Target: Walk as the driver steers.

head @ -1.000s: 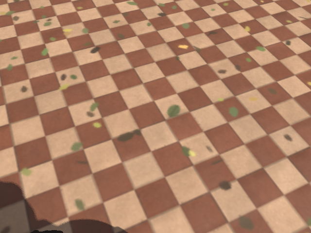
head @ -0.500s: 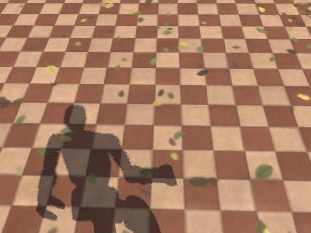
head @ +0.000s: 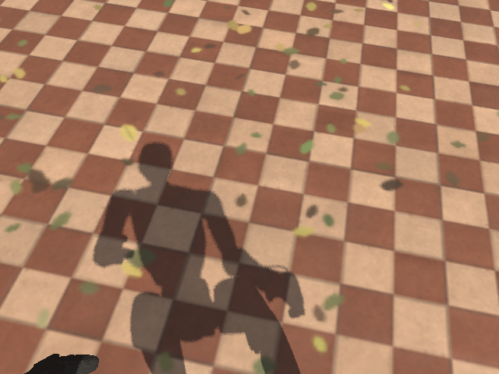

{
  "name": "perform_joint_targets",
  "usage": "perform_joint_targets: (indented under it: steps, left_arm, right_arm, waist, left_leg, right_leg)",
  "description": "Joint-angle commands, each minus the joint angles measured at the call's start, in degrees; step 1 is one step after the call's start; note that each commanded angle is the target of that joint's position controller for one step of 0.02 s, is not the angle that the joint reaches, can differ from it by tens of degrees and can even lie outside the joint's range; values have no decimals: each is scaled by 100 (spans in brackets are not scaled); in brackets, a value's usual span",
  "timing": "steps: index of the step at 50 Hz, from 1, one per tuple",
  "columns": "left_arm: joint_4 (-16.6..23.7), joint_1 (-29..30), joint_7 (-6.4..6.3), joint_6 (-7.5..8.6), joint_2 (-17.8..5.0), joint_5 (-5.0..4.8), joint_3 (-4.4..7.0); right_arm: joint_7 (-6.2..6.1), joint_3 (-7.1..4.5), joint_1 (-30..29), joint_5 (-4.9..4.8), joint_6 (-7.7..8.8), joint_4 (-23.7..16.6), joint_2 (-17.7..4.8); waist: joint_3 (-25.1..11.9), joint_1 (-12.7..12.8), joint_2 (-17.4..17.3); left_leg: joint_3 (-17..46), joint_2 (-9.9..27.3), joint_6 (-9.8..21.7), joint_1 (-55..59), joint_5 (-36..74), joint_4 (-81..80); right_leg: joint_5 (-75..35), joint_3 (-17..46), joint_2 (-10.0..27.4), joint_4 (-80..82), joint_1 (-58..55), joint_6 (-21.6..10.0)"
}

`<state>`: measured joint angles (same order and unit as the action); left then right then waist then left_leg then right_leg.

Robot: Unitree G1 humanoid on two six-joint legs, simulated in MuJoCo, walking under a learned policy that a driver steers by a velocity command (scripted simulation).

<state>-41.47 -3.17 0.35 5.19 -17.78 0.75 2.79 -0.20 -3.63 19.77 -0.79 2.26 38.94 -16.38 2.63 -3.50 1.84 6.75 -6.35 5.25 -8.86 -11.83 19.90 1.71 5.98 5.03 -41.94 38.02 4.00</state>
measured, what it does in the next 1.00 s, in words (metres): walks ahead, turning left: right foot, then left foot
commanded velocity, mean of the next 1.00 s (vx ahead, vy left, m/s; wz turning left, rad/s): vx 0.50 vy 0.00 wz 0.36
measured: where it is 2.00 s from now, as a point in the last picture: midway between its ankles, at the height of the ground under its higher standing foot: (151, 186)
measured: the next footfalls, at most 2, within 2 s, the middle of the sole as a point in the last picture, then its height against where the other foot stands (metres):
right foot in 0.18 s outside the picture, level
left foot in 0.68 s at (164, 367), level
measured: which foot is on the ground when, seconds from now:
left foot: down 0.00-0.18, up 0.20-0.66, down 0.68-1.00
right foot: up 0.00-0.16, down 0.18-0.70, up 0.72-1.00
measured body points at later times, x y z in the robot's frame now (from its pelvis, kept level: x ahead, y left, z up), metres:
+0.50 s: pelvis +0.27 -0.04 +0.00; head +0.30 -0.03 +0.45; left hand +0.21 +0.25 -0.12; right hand +0.53 -0.23 -0.09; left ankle +0.35 +0.16 -0.68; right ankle +0.25 -0.15 -0.75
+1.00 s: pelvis +0.52 +0.11 +0.00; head +0.53 +0.12 +0.45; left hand +0.59 +0.41 -0.11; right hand +0.66 -0.14 -0.11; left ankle +0.45 +0.17 -0.75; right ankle +0.73 -0.01 -0.68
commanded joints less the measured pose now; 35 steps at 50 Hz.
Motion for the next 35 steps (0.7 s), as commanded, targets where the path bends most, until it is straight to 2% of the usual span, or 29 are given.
perform_joint_targets:
  steps: [1,4,6,7,8,9,10,11,12,13,14,15,17,21,25,28,30,31,32,33,34,35]
  left_arm:
    - [479,596,60,104,-306,-68,41]
    - [560,709,121,167,-501,-108,110]
    - [536,514,135,214,-628,-123,178]
    - [458,196,120,240,-678,-125,224]
    - [336,-336,82,266,-813,-84,310]
    - [266,-1144,34,284,-1087,13,393]
    - [70,-1710,41,196,-1521,64,507]
    - [99,-1645,88,168,-1030,-93,406]
    - [168,-1411,64,131,-673,-105,308]
    - [201,-1127,49,88,-562,-48,258]
    - [158,-960,35,63,-438,-27,217]
    - [125,-891,13,70,-367,9,183]
    - [38,-880,4,110,-353,-28,193]
    - [-179,-1044,10,150,-617,-50,276]
    - [-347,-1148,31,89,-750,-122,275]
    - [-562,-1527,28,8,-909,-215,300]
    - [-693,-1662,24,-67,-1002,-267,322]
    - [-732,-1659,14,-104,-1061,-287,333]
    - [-759,-1625,-3,-137,-1129,-303,342]
    - [-781,-1550,-24,-172,-1124,-315,321]
    - [-758,-1594,-55,-165,-955,-250,241]
    - [-486,-1867,-25,-88,-422,-76,41]
  right_arm:
    - [-76,-311,18,-42,62,-272,-1059]
    - [-93,-301,174,-79,18,-147,-973]
    - [-112,-314,128,-66,-22,-126,-969]
    - [-111,-303,59,-62,-45,-136,-921]
    - [-100,-238,27,-46,-48,-166,-741]
    - [-77,-106,52,31,-33,-254,-399]
    - [-78,-3,807,-127,8,-415,-87]
    - [-105,-83,815,-172,15,-294,-654]
    - [-104,-184,216,-139,-13,-318,-993]
    - [-114,-197,-103,-77,-43,-370,-988]
    - [-94,-210,-326,-21,-41,-439,-918]
    - [-54,-214,-322,-46,-59,-464,-810]
    - [-11,-175,-292,-103,-114,-486,-566]
    - [17,-85,-689,-37,-128,-656,-333]
    - [142,17,-1309,-19,3,-732,-186]
    - [238,55,-1860,-41,63,-898,-175]
    - [274,27,-2014,-37,74,-986,-278]
    - [282,-6,-1958,-20,76,-993,-360]
    - [275,-73,-1683,10,74,-933,-489]
    - [252,-190,-972,32,66,-718,-675]
    - [184,-347,-93,33,34,-438,-984]
    - [94,-478,637,125,-4,-335,-1592]
  waist:
    - [-163,-44,-630]
    - [-169,-39,-714]
    - [-198,98,-894]
    - [-278,276,-976]
    - [-599,544,-924]
    - [-1378,880,-399]
    - [-2113,591,1487]
    - [-1812,677,1205]
    - [-1080,825,678]
    - [-680,753,315]
    - [-354,676,258]
    - [-263,549,398]
    - [-203,478,510]
    - [-99,515,233]
    - [39,683,136]
    - [195,836,124]
    - [226,775,200]
    - [153,667,268]
    - [-74,443,356]
    - [-511,-3,322]
    - [-1060,-396,222]
    - [-1949,-427,-910]
  left_leg:
    - [980,1169,721,-584,702,-598]
    - [1453,1348,649,-107,471,-170]
    - [1757,1449,574,126,614,166]
    - [1808,1390,499,121,761,398]
    - [1649,1119,331,-14,996,977]
    - [1212,776,118,-633,417,2474]
    - [401,-33,-310,-2686,-2037,4341]
    - [475,414,-393,-3471,-2164,5181]
    - [396,618,-438,-3670,-1626,5412]
    - [198,808,-475,-3515,-1215,5347]
    - [172,960,-494,-3416,-934,5100]
    - [148,1112,-484,-3161,-752,4933]
    - [-14,1215,-499,-2995,-630,4693]
    - [-46,1277,-582,-3241,-12,3818]
    - [-371,1136,-508,-2824,1018,2336]
    - [-608,1041,-415,-2655,1072,1666]
    - [-680,965,-272,-2591,700,1382]
    - [-763,869,-175,-2373,474,1255]
    - [-897,705,-61,-1843,351,1117]
    - [-1051,520,102,-757,613,832]
    - [-869,596,255,725,798,922]
    - [1419,2085,970,2982,399,977]
  right_leg:
    - [-783,-246,-390,834,-876,19]
    - [-500,-58,-455,1291,-990,-107]
    - [53,-47,-478,1403,-1256,-259]
    - [184,-143,-505,1561,-1673,-374]
    - [173,-157,-407,1737,-2531,-554]
    - [468,642,472,1612,-3970,-915]
    - [1831,3235,1740,2096,-5834,-1842]
    - [3099,3952,1897,2441,-5727,-1820]
    - [2993,3079,1648,2535,-5067,-1565]
    - [2245,2306,1412,2593,-4415,-1409]
    - [1579,1753,1198,2713,-3891,-1379]
    - [1174,1309,1038,2842,-3548,-1313]
    - [771,745,919,3089,-3273,-1360]
    - [-48,98,1007,3351,-3302,-1565]
    - [-497,-641,786,3413,-3321,-1451]
    - [-549,-733,937,3388,-3625,-1413]
    - [-998,-726,1113,3210,-4006,-1354]
    - [-1616,-779,1149,2985,-4149,-1303]
    - [-2562,-888,1116,2560,-4212,-1223]
    - [-3306,-1132,949,1707,-4027,-1080]
    - [-2939,-1317,693,559,-3270,-874]
    - [-531,-1462,62,-1666,-1085,-502]
Velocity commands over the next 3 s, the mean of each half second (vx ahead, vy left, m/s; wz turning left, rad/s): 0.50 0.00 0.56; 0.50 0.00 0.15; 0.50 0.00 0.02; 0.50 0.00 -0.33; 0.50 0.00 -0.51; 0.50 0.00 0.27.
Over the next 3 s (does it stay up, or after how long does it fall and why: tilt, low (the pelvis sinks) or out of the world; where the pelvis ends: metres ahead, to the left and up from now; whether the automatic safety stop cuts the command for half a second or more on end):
stays up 1.63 0.29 0.00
